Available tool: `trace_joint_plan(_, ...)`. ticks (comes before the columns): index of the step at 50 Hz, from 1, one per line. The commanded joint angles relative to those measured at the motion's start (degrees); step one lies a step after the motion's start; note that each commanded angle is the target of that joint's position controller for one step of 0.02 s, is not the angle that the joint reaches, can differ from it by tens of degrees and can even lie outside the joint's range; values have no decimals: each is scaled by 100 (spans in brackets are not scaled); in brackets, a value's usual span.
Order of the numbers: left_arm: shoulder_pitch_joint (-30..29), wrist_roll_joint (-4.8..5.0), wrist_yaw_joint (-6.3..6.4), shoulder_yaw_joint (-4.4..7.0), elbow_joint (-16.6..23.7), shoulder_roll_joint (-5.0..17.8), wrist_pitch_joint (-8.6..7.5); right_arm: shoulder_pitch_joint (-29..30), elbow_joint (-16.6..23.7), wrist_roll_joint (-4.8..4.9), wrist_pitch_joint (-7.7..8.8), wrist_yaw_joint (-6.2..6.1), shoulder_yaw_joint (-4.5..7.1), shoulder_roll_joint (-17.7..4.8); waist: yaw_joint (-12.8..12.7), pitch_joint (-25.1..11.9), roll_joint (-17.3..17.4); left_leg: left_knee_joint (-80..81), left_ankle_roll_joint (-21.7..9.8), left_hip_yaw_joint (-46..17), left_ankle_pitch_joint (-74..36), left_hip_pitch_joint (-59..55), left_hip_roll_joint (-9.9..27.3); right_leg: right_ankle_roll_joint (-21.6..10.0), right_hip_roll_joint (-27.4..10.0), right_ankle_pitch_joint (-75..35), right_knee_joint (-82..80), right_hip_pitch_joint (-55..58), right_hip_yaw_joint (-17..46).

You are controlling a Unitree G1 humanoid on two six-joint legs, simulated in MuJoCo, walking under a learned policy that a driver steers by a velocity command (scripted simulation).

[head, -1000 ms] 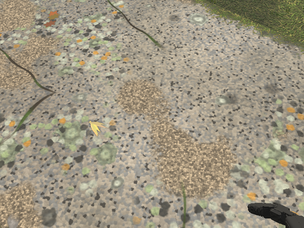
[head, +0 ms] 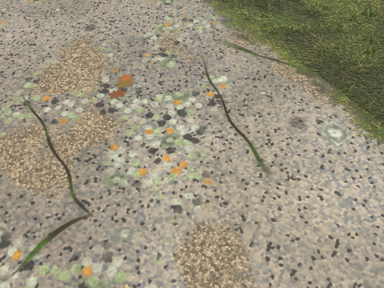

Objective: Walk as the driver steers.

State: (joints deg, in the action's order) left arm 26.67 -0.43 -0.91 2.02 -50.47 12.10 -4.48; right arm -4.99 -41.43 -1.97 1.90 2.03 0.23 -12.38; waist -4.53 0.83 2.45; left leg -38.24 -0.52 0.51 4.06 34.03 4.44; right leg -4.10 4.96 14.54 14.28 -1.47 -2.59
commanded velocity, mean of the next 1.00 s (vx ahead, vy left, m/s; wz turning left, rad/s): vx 0.17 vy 0.00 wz -0.11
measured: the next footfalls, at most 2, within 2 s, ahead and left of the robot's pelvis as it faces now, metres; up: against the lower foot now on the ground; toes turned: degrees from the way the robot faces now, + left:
left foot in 0.10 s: +0.23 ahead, +0.11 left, +0.00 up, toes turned -5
right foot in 0.50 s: +0.28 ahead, -0.10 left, +0.00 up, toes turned -8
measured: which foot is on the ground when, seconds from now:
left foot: up 0.00-0.08, down 0.10-1.00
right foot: down 0.00-0.12, up 0.14-0.48, down 0.50-1.00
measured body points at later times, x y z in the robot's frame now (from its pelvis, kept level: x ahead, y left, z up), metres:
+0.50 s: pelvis +0.18 +0.01 -0.01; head +0.20 +0.00 +0.44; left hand +0.34 +0.23 -0.13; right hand +0.18 -0.24 -0.15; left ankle +0.17 +0.11 -0.74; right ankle +0.24 -0.10 -0.74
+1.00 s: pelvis +0.21 -0.01 +0.00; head +0.22 -0.01 +0.45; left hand +0.28 +0.22 -0.15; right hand +0.18 -0.24 -0.16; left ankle +0.19 +0.11 -0.74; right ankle +0.24 -0.10 -0.74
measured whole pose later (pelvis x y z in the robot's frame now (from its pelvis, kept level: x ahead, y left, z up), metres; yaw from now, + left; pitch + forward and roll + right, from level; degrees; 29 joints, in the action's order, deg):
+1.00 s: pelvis +0.21 -0.01 +0.00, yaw -7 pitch -2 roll +0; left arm 13.9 -0.4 1.9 1.1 -58.9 10.7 -0.4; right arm -17.5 -62.3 -0.8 -0.2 -2.5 1.0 -9.8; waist -0.1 2.0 0.2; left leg -22.9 0.0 2.1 16.0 5.1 0.3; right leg -3.2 2.2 9.7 23.9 -12.5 -1.8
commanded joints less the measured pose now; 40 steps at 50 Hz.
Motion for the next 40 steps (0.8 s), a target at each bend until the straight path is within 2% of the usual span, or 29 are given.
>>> trace_joint_plan(1, 212, -34, 56, 220, 182, 991, -22, 510, 523, 32, 151, -43, 94, -400, 124, 183, -636, 372, -50, 179, 234, -398, -295, -712, -1596, -2693, 25, -176, 1144)
trace_joint_plan(3, 52, -52, 84, 250, 182, 1093, -6, 41, 403, 27, 224, -97, 150, -514, 391, 23, -667, 801, -167, 169, 644, -1148, -487, -613, -1591, -3155, 568, -152, 1267)
trace_joint_plan(4, -28, -9, 80, 244, 177, 1072, -7, -628, 186, -29, 297, -156, 215, -638, 712, -306, -460, 1252, -294, 157, 487, -2127, -544, -497, -1357, -3370, 1371, -355, 1084)
trace_joint_plan(5, -132, 55, 67, 205, 295, 926, -38, -1517, 10, -160, 369, -246, 329, -990, 1090, -945, -104, 1371, -553, -592, 756, -3497, 199, -351, -1049, -2548, 2615, -1116, 849)
trace_joint_plan(6, 69, 207, 77, 71, 557, 333, -47, -2058, 43, -295, 373, -323, 441, -1511, 1119, -1659, 788, 1605, -988, -2591, 719, -4899, 1851, -74, -299, 32, 4390, -2654, 264)
trace_joint_plan(7, 337, 122, 125, 178, 522, 673, 26, -1972, -14, -111, 276, -320, 482, -1526, 931, -1695, 1053, 1962, -1479, -3773, -386, -4690, 2283, -51, -22, 1692, 5229, -3348, 381)
trace_joint_plan(8, 153, 22, 154, 229, 408, 779, 111, -1613, 13, 0, 255, -293, 363, -1023, 747, -999, 313, 1839, -1472, -2909, -1101, -4123, 1977, -39, -329, 1451, 5572, -3433, 671)
trace_joint_plan(9, -77, -23, 131, 196, 415, 606, 133, -1310, 5, 64, 295, -267, 274, -681, 632, -526, 104, 1890, -1383, -2067, -1989, -3522, 1681, 26, -453, 1209, 5447, -3378, 675)
trace_joint_plan(10, -142, -45, 108, 195, 389, 518, 179, -1104, -20, 79, 317, -250, 205, -448, 470, -369, 143, 2015, -1172, -1456, -2442, -3129, 1375, 92, -593, 1049, 5152, -3168, 672)
trace_joint_plan(11, -166, -110, 79, 208, 395, 507, 247, -1038, -74, 105, 342, -261, 171, -351, 358, -254, 324, 2099, -1061, -1081, -2847, -2816, 1172, 188, -632, 943, 4939, -2967, 646)
trace_joint_plan(13, -95, -141, 29, 208, 353, 414, 349, -1045, -173, 98, 396, -254, 184, -433, 220, -358, 387, 2161, -1053, -615, -3712, -2527, 1002, 321, -465, 630, 4813, -2624, 561)
trace_joint_plan(16, -333, -120, 14, 159, 393, 304, 405, -943, -307, 89, 398, -252, 204, -551, 105, -397, 366, 2213, -1030, -107, -3749, -2342, 825, 416, -465, 167, 3965, -2440, 447)
trace_joint_plan(18, -729, -116, 16, 77, 468, 216, 419, -979, -416, 95, 357, -251, 204, -573, 226, -355, 538, 2218, -955, 171, -3538, -2199, 658, 417, -512, -224, 3133, -2106, 254)
trace_joint_plan(20, -998, -101, 50, 44, 510, 263, 420, -1220, -575, 101, 302, -243, 238, -652, 384, -415, 564, 2113, -953, 139, -3304, -2302, 679, 394, -499, -451, 2640, -1859, 128)
trace_joint_plan(22, -1101, -94, 92, 35, 517, 316, 383, -1336, -688, 120, 238, -241, 269, -712, 436, -403, 475, 1933, -938, -26, -2825, -2358, 775, 318, -500, -503, 2220, -1631, 95)
trace_joint_plan(24, -987, -131, 127, 23, 441, 310, 303, -1241, -742, 177, 170, -270, 270, -693, 292, -338, 236, 1585, -733, -117, -1698, -2172, 674, 191, -485, -1000, 1273, -1033, 88)
trace_joint_plan(25, -924, -172, 158, 46, 402, 482, 242, -1414, -792, 130, 152, -287, 250, -595, 313, -362, -98, 1342, -503, -124, -817, -2013, 480, 144, -751, -1642, 857, -601, 427)
trace_joint_plan(26, -742, -207, 200, 118, 393, 899, 183, -1762, -775, 47, 131, -300, 210, -394, 490, -565, -776, 852, -279, 114, 706, -1725, 128, 16, -1666, -3276, 993, -89, 1241)
trace_joint_plan(27, -876, -93, 240, 119, 415, 984, 226, -2339, -950, 164, 46, -323, 115, -4, 661, -781, -1468, 495, -145, 349, 2174, -1709, -356, -714, -2342, -3927, 883, -145, 1846)
trace_joint_plan(28, -930, -17, 255, 71, 386, 726, 286, -2175, -1082, 165, -93, -371, 152, -227, 465, -630, -1294, 457, -113, 232, 2444, -1802, -429, -977, -2303, -2994, 617, -544, 2080)
trace_joint_plan(29, -1166, -34, 266, 25, 389, 620, 323, -1918, -1036, 146, -172, -378, 186, -318, 514, -326, -1224, 531, -110, 181, 2313, -1843, -458, -890, -2092, -2208, 397, -883, 1993)
trace_joint_plan(31, -1652, -52, 297, -46, 402, 471, 385, -1798, -1112, 127, -246, -357, 175, -260, 708, -185, -1160, 1155, -100, 113, 1522, -2383, -398, -472, -1639, -1159, 244, -1372, 1520)
trace_joint_plan(33, -1681, 9, 297, -43, 296, 437, 409, -1798, -1244, 70, -221, -357, 145, -252, 688, -22, -889, 1602, -67, -104, 919, -2587, -202, -99, -1279, -161, 211, -1525, 1227)
trace_joint_plan(35, -1430, 28, 270, -13, 137, 443, 384, -1757, -1399, 77, -169, -365, 160, -334, 507, 213, -385, 1697, -70, -241, 817, -2345, -63, -14, -1106, -330, 297, -1320, 1087)
trace_joint_plan(36, -1331, 23, 271, -2, 32, 456, 361, -1741, -1466, 98, -154, -374, 154, -289, 481, 184, -266, 1762, -71, -265, 758, -2333, -36, -26, -1091, -678, 403, -1137, 1055)
trace_joint_plan(40, -1280, -3, 267, 14, -215, 422, 307, -1675, -1677, 126, -125, -424, 163, -255, 459, -13, -200, 1872, -97, -297, 557, -2453, 9, -89, -1073, -1631, 672, -767, 931)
